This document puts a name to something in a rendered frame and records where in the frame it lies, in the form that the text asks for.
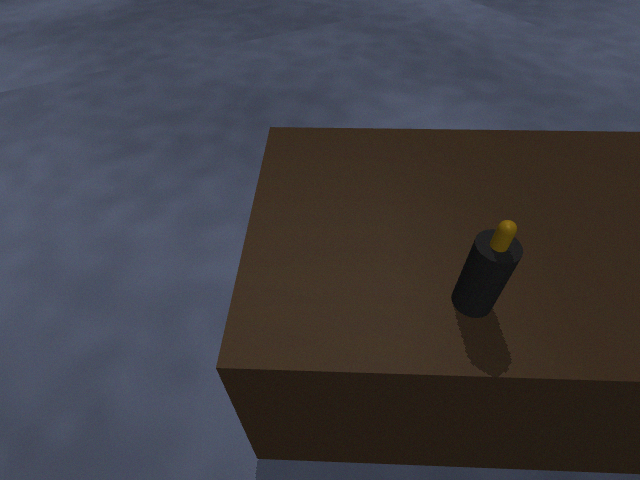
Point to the bottle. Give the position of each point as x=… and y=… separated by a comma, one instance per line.
x=492, y=259

